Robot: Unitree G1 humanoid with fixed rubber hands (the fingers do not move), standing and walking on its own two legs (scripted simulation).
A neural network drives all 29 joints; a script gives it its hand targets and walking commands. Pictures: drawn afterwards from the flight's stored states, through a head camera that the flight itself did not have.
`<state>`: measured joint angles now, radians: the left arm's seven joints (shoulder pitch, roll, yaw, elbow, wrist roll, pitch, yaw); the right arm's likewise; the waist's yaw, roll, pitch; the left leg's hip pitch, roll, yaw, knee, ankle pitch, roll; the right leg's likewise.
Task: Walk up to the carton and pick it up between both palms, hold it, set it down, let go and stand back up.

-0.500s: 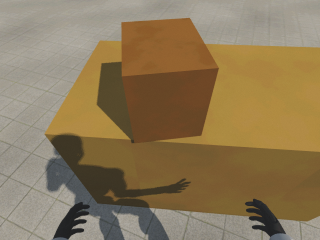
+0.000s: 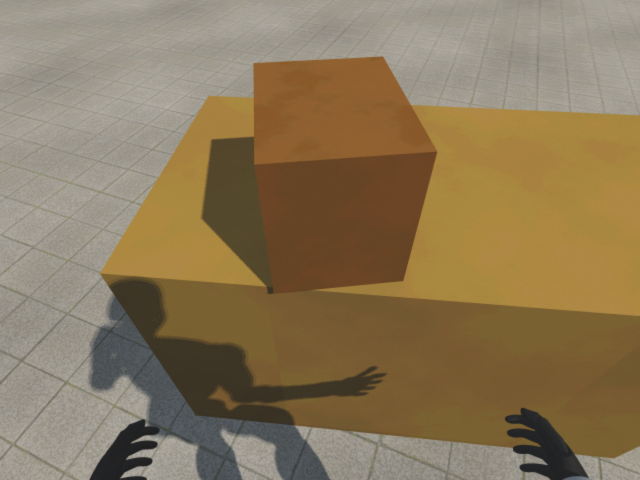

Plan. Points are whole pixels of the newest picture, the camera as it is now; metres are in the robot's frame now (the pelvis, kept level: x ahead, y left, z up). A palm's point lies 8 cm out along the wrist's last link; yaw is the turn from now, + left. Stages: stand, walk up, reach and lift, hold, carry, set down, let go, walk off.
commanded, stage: stand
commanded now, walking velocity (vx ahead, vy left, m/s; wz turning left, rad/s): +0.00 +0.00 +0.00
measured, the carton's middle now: (329, 173) +0.58 +0.00 +0.07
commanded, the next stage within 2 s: walk up in 1.88 s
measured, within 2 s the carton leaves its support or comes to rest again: neither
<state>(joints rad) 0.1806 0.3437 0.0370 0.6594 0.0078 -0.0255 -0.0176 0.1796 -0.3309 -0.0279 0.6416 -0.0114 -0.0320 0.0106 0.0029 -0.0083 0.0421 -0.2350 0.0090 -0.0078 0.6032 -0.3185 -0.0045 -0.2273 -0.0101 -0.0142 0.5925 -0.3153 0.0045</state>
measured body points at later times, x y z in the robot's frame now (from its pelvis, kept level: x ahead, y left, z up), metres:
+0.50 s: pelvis +0.00 +0.00 +0.01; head +0.00 +0.00 +0.46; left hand +0.15 +0.29 -0.08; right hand +0.15 -0.29 -0.08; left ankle +0.01 +0.12 -0.73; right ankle +0.00 -0.12 -0.73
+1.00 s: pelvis +0.00 -0.01 +0.01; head +0.00 +0.00 +0.46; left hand +0.12 +0.30 -0.10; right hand +0.12 -0.31 -0.09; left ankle +0.01 +0.12 -0.73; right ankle +0.00 -0.12 -0.73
